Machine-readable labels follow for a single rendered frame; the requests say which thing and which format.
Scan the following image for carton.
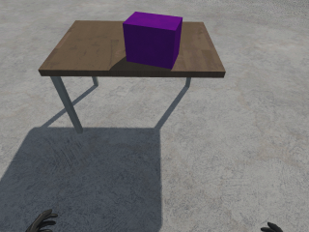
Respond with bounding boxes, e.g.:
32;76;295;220
123;12;183;70

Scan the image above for table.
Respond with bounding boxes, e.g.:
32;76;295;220
38;20;226;134

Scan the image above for left robot hand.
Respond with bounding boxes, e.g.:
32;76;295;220
25;209;58;232

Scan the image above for right robot hand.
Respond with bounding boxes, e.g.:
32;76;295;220
261;222;283;232

